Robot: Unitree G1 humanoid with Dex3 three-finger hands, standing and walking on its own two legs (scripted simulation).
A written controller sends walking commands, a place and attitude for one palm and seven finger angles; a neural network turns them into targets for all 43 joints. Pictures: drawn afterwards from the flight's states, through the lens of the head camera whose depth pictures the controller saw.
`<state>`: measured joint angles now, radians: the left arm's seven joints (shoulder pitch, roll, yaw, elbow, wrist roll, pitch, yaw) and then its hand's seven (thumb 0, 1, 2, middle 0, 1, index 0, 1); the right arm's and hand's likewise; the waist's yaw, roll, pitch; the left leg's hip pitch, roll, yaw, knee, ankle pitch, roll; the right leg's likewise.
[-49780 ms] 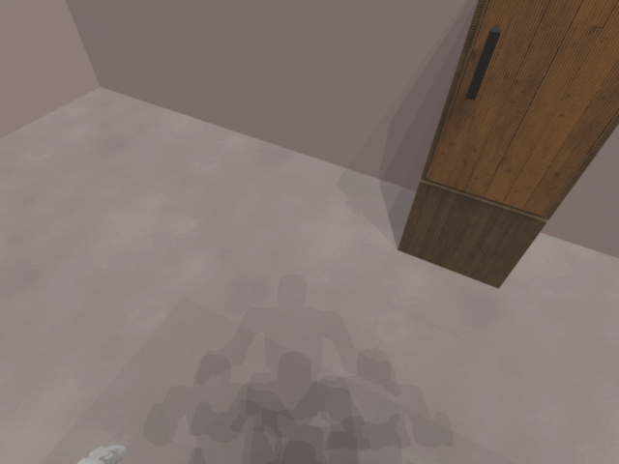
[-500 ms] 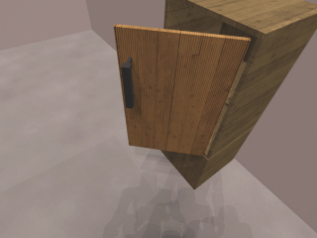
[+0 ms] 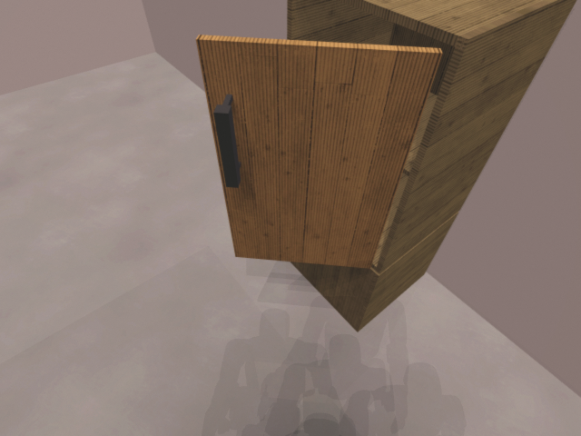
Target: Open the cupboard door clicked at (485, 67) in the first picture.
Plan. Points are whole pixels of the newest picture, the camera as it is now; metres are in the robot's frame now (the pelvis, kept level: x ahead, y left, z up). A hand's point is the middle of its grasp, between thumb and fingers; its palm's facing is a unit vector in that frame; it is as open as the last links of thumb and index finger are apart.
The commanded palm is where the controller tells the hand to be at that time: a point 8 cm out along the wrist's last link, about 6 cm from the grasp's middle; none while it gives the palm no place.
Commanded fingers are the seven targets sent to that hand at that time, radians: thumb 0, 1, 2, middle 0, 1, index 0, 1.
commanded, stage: look again from close up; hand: left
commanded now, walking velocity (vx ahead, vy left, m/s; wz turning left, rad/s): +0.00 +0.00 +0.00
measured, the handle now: (231, 142) +0.59 +0.15 +0.07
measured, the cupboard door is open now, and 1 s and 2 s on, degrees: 46 46 46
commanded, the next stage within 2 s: raise the hand with hooked fingers in 0.46 s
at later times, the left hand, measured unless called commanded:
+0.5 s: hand out of the picture +0.02 +0.18 -0.17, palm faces +0.00 -0.98 -0.22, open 7.3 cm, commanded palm none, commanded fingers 0.00 0.90 0.90 -0.20 -0.30 -0.20 -0.30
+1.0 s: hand (152, 421) +0.15 +0.20 -0.06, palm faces +0.04 -1.00 +0.02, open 8.6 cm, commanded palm +0.15 +0.26 -0.03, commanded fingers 0.00 0.36 0.67 -0.24 -0.64 -0.24 -0.64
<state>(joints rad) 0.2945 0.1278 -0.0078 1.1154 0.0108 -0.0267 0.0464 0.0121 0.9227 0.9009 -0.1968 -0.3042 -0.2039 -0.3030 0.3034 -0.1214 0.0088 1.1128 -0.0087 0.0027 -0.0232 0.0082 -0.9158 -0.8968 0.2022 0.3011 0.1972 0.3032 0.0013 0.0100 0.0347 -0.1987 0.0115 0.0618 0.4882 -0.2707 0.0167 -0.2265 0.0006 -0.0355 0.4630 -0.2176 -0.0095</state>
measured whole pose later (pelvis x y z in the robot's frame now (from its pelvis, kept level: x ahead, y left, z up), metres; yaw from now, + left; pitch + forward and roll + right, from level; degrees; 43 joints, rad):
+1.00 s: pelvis +0.00 -0.02 -0.06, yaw +3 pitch +11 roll +0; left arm 0.46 0.23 0.23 0.21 -0.30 -0.48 -0.45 0.01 0.59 0.77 -0.22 -0.51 -0.23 -0.51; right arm 0.13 -0.30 -0.07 0.48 0.03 -0.26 -0.02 0.01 -0.91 -0.90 0.20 0.30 0.20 0.30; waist 0.03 -0.06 -0.09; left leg -0.69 0.02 0.01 1.00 -0.50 0.00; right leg -0.71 -0.02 -0.08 0.99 -0.47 -0.03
